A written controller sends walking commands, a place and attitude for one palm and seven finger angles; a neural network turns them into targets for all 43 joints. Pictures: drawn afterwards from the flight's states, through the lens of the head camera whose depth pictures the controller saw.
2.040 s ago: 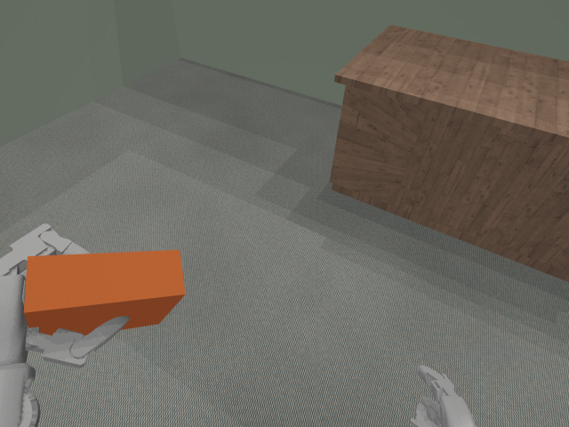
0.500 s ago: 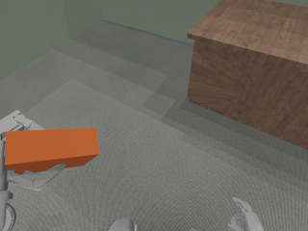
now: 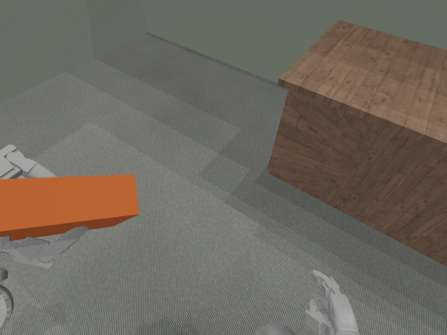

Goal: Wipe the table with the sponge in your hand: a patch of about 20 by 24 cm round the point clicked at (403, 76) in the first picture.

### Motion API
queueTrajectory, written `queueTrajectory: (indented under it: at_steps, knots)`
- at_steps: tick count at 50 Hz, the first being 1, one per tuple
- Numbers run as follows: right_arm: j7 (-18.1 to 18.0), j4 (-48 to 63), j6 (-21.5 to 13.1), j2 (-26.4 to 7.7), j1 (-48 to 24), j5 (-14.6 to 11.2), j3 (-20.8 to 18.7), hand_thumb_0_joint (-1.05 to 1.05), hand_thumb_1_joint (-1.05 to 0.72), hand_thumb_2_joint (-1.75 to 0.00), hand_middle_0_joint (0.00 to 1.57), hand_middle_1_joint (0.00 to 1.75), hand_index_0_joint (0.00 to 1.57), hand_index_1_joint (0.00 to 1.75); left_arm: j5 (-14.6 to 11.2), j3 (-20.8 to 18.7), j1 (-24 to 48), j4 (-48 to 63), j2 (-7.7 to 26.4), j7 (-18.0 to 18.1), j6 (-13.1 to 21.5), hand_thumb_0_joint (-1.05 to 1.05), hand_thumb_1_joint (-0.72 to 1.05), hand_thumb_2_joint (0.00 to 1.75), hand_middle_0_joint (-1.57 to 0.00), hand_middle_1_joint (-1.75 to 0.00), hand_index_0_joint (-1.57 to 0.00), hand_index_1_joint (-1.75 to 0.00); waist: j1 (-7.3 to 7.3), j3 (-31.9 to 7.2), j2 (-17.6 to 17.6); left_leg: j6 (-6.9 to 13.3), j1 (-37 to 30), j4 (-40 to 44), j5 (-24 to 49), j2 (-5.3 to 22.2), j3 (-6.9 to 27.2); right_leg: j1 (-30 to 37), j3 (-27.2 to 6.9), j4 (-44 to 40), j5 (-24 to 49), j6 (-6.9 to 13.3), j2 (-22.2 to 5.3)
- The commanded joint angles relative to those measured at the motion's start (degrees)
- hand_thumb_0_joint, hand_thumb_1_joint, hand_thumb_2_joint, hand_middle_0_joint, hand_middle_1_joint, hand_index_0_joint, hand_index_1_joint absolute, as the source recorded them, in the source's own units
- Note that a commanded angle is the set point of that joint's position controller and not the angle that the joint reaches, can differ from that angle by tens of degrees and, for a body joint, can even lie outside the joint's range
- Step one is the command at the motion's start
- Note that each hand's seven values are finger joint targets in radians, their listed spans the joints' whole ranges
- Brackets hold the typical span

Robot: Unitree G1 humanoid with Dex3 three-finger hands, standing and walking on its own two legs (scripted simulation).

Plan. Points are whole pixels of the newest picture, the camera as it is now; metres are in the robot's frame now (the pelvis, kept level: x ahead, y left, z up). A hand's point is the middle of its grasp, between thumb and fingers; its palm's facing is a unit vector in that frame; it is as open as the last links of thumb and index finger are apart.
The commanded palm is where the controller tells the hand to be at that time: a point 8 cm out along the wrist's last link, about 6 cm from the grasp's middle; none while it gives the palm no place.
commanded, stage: walk to a spot facing it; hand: left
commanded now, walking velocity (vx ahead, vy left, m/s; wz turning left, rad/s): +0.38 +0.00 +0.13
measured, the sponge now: (88, 206) +0.25 +0.19 +0.16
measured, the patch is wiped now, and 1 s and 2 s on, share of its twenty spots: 0.00 0.00 0.00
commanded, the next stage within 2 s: turn to face it in 1.12 s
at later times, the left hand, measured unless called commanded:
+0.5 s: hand (92, 146) +0.33 +0.21 +0.19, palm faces +0.50 -0.74 -0.45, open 9.2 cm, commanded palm +0.27 +0.25 +0.19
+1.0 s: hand (93, 121) +0.40 +0.24 +0.18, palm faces +0.69 -0.57 -0.44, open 9.2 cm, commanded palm +0.33 +0.25 +0.19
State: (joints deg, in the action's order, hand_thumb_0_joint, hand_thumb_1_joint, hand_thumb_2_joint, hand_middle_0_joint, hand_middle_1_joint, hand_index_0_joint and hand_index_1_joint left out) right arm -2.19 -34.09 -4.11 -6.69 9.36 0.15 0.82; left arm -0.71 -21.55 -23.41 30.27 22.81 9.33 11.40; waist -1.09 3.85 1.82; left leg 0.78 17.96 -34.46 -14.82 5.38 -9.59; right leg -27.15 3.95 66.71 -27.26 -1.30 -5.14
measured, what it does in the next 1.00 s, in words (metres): walks ahead, turning left: right foot, then left foot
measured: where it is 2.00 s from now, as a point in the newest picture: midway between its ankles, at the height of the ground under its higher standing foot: (230, 310)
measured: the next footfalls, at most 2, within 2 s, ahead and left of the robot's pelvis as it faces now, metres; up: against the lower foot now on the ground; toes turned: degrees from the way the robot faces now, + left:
right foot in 0.20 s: +0.17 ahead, -0.17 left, +0.00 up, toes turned -8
left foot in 0.56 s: +0.27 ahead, +0.10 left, +0.00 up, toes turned +20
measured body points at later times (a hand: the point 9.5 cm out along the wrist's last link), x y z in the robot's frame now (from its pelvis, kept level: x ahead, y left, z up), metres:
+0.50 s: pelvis +0.15 -0.05 +0.01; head +0.19 -0.04 +0.46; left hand +0.30 +0.25 +0.22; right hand +0.34 -0.30 -0.08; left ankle +0.21 +0.09 -0.70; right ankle +0.13 -0.16 -0.73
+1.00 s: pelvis +0.28 -0.07 +0.00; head +0.31 -0.09 +0.45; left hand +0.35 +0.26 +0.20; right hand +0.50 -0.20 -0.12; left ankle +0.22 +0.06 -0.67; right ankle +0.34 -0.17 -0.73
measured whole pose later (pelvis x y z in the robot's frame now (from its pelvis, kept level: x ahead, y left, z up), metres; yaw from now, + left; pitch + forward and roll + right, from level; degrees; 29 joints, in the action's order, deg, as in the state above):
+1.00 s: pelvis +0.28 -0.07 +0.00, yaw +21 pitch -1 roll +0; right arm -2.9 -38.5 -4.1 -10.4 11.6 0.1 1.1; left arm -0.7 -19.2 -23.2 25.6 19.1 8.3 9.4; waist 2.4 2.9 -4.0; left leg -0.5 26.2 -60.9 -27.1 2.6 -0.4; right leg -17.5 10.7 36.8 -16.9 0.2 -6.2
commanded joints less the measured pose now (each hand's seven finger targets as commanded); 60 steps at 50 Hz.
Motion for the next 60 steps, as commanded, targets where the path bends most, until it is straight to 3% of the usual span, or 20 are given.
queueTrajectory:
  at_steps: [1,8,9,10,11,13,15,19,26,27,28,29,30,36,44,45,46,47,52,60]
  knots:
    - [-0.5,6.9,-3.9,-10.2,-1.4,-0.5,-3.9,0.00,-0.90,-0.90,0.20,0.30,0.20,0.30,-1.1,-6.7,-4.1,15.6,6.0,0.7,5.8,0.00,0.10,1.30,-1.20,-1.60,-1.20,-1.60,1.48,-8.3,-16.0,8.9,-4.7,19.7,-0.9,12.5,12.2,-0.6,2.8,-12.0,6.6,-0.9,-2.0]
    - [-2.5,6.2,-3.5,-9.9,-0.7,-0.8,-3.5,0.00,-0.90,-0.90,0.20,0.30,0.20,0.30,-0.5,-3.3,2.5,5.0,4.2,0.1,3.5,0.00,0.10,1.30,-1.20,-1.60,-1.20,-1.60,1.58,-7.6,-8.7,4.5,0.0,4.9,-6.3,7.3,3.9,18.3,9.8,-36.7,10.9,-1.3,3.1]
    - [-2.5,6.2,-3.2,-9.0,-0.9,-1.0,-3.2,0.00,-0.90,-0.90,0.20,0.30,0.20,0.30,-0.1,-3.3,4.5,5.9,5.5,0.2,3.2,0.00,0.10,1.30,-1.20,-1.60,-1.20,-1.60,1.91,-8.7,-1.9,3.3,5.2,-7.9,-6.9,4.4,1.9,23.4,2.2,-42.1,7.9,1.1,-1.9]
    - [-2.4,6.6,-2.7,-7.4,-0.9,-0.9,-2.7,0.00,-0.90,-0.90,0.20,0.30,0.20,0.30,0.5,-5.6,4.6,5.2,9.4,0.7,2.8,0.00,0.10,1.30,-1.20,-1.60,-1.20,-1.60,2.44,-9.5,16.0,0.9,19.6,-26.5,-14.7,-2.5,-0.6,30.8,-21.3,-48.4,8.9,7.7,-16.0]
    - [-2.3,7.2,-3.3,-9.3,-4.1,-0.5,-2.7,0.00,-0.90,-0.90,0.20,0.30,0.20,0.30,-0.4,-8.1,6.0,6.2,11.7,1.2,2.7,0.00,0.10,1.30,-1.20,-1.60,-1.20,-1.60,3.70,-9.5,16.7,0.1,25.0,-36.9,-17.8,-2.9,7.1,30.4,-31.5,-51.9,9.8,11.7,-23.0]
    - [-1.7,6.0,-2.7,-11.0,-3.9,-0.8,-3.6,0.00,-0.90,-0.90,0.20,0.30,0.20,0.30,-0.6,-7.3,6.8,9.0,11.6,0.1,3.3,0.00,0.10,1.30,-1.20,-1.60,-1.20,-1.60,2.57,-6.7,11.3,-0.8,25.3,-42.1,-11.9,0.4,10.6,26.2,-27.5,-52.3,3.3,12.0,-22.2]
    - [-1.5,5.6,-1.5,-10.5,-4.7,-0.8,-3.1,0.00,-0.90,-0.90,0.20,0.30,0.20,0.30,-0.1,-7.3,3.6,11.1,10.1,0.1,4.6,0.00,0.10,1.30,-1.20,-1.60,-1.20,-1.60,1.89,-4.7,6.6,-2.0,24.1,-40.6,-8.1,2.1,9.8,23.3,-13.9,-51.5,13.1,10.8,-19.8]
    - [-1.3,7.7,-0.2,-9.8,-3.2,-0.4,-3.6,0.00,-0.90,-0.90,0.20,0.30,0.20,0.30,-0.3,-8.9,-1.1,13.9,9.8,1.2,5.0,0.00,0.10,1.30,-1.20,-1.60,-1.20,-1.60,1.77,-7.0,5.9,-1.5,13.9,-18.6,-5.2,2.8,4.7,21.7,0.7,-48.2,25.4,8.8,-17.0]
    - [-2.0,9.8,-0.6,-9.9,1.0,-0.2,-4.9,0.00,-0.90,-0.90,0.20,0.30,0.20,0.30,-0.8,-6.7,-0.2,14.0,7.2,3.0,4.3,0.00,0.10,1.30,-1.20,-1.60,-1.20,-1.60,0.33,-10.2,3.4,-0.6,-4.7,4.2,2.3,-4.7,-5.0,19.1,6.9,-31.7,28.2,5.2,-12.6]
    - [-2.3,10.0,-0.9,-10.7,1.9,-0.4,-5.4,0.00,-0.90,-0.90,0.20,0.30,0.20,0.30,-0.7,-6.3,1.4,15.0,7.3,2.9,4.9,0.00,0.10,1.30,-1.20,-1.60,-1.20,-1.60,-0.98,-12.7,-3.6,1.2,-13.7,6.6,3.1,-3.3,-1.0,13.2,8.5,-19.4,28.7,3.0,-10.4]
    - [-2.3,10.4,-1.3,-12.3,1.2,-0.5,-5.8,0.00,-0.90,-0.90,0.20,0.30,0.20,0.30,-0.9,-5.3,0.4,15.3,6.1,2.7,5.3,0.00,0.10,1.30,-1.20,-1.60,-1.20,-1.60,-0.89,-13.5,-19.1,7.4,-21.0,10.7,12.1,9.1,20.5,1.1,8.9,-3.6,7.4,-0.7,-2.7]
    - [-1.3,10.6,-1.9,-12.1,0.2,-0.6,-4.9,0.00,-0.90,-0.90,0.20,0.30,0.20,0.30,-0.7,-5.9,2.2,15.4,7.8,2.6,6.3,0.00,0.10,1.30,-1.20,-1.60,-1.20,-1.60,-0.02,-13.7,-22.1,14.3,-22.1,14.5,20.6,19.5,40.2,-7.5,2.2,6.6,-10.3,-0.8,1.7]
    - [-1.0,9.3,-2.1,-12.0,-0.7,-0.5,-4.7,0.00,-0.90,-0.90,0.20,0.30,0.20,0.30,0.0,-8.0,3.5,13.8,11.4,1.7,5.8,0.00,0.10,1.30,-1.20,-1.60,-1.20,-1.60,-0.29,-11.3,-17.9,16.1,-18.9,15.4,15.7,21.0,41.8,-11.5,-3.5,9.8,-7.6,-0.6,-1.6]
    - [0.0,7.7,-4.3,-10.3,-1.1,-1.1,-4.5,0.00,-0.90,-0.90,0.20,0.30,0.20,0.30,-1.5,-7.7,-4.7,21.3,7.3,0.5,5.9,0.00,0.10,1.30,-1.20,-1.60,-1.20,-1.60,1.34,-11.4,-17.7,10.2,-6.6,16.0,8.1,10.7,18.5,-2.2,1.4,-8.4,3.9,-1.9,-1.7]
    - [-2.1,6.2,-3.6,-10.2,-1.7,-1.1,-3.2,0.00,-0.90,-0.90,0.20,0.30,0.20,0.30,-1.0,-4.0,1.6,6.0,4.4,-0.5,2.3,0.00,0.10,1.30,-1.20,-1.60,-1.20,-1.60,2.00,-7.0,-9.6,5.5,3.1,7.1,-7.1,6.7,13.3,17.9,7.0,-38.4,7.7,-2.9,3.1]
    - [-2.2,5.8,-3.3,-9.5,-1.1,-1.1,-2.9,0.00,-0.90,-0.90,0.20,0.30,0.20,0.30,-0.4,-3.8,2.8,4.6,5.2,-0.4,1.6,0.00,0.10,1.30,-1.20,-1.60,-1.20,-1.60,2.17,-7.1,-1.7,3.7,8.3,-3.0,-11.1,3.0,10.1,22.2,0.2,-44.9,5.7,-0.5,-2.1]
    - [-2.2,6.5,-2.9,-7.5,-1.3,-1.1,-2.5,0.00,-0.90,-0.90,0.20,0.30,0.20,0.30,0.1,-4.8,4.3,4.7,8.4,0.1,1.0,0.00,0.10,1.30,-1.20,-1.60,-1.20,-1.60,2.52,-7.4,16.8,0.2,21.3,-21.8,-19.3,-4.5,3.6,28.2,-21.6,-51.7,3.4,5.7,-17.5]
    - [-2.2,7.0,-3.5,-9.7,-4.2,-0.3,-2.5,0.00,-0.90,-0.90,0.20,0.30,0.20,0.30,-0.8,-6.2,6.3,5.6,10.6,0.7,0.6,0.00,0.10,1.30,-1.20,-1.60,-1.20,-1.60,3.47,-6.7,17.3,-1.0,25.3,-35.6,-19.0,-4.2,8.9,25.6,-30.9,-54.6,5.4,10.1,-26.0]
    - [-1.9,6.2,-1.6,-9.7,-6.0,0.1,-2.5,0.00,-0.90,-0.90,0.20,0.30,0.20,0.30,-0.1,-5.7,3.4,11.4,9.4,0.6,3.0,0.00,0.10,1.30,-1.20,-1.60,-1.20,-1.60,1.65,-4.6,7.6,-4.1,19.9,-37.7,-9.7,0.3,7.9,21.8,-2.0,-47.0,37.7,7.3,-17.8]
    - [-2.2,11.7,0.2,-9.0,-2.2,0.2,-4.3,0.00,-0.90,-0.90,0.20,0.30,0.20,0.30,-2.1,-9.9,-5.4,18.5,9.7,3.2,2.2,0.00,0.10,1.30,-1.20,-1.60,-1.20,-1.60,1.85,-13.4,7.4,-3.6,2.3,0.3,-3.1,-4.6,-3.8,24.3,7.3,-32.0,51.8,5.0,-15.9]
